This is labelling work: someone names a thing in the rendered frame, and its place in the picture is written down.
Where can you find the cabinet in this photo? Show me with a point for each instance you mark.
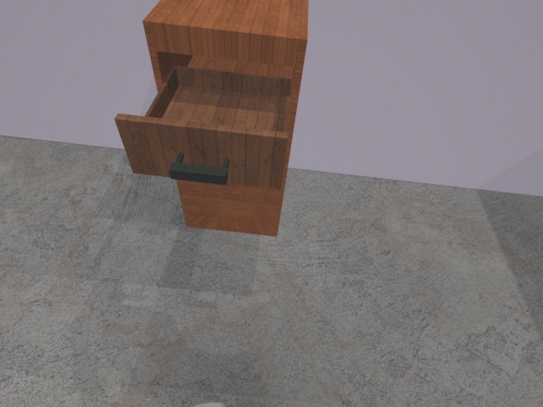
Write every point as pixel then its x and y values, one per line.
pixel 256 37

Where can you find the drawer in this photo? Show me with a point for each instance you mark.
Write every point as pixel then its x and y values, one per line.
pixel 210 115

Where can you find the handle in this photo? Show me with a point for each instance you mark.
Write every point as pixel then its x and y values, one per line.
pixel 200 173

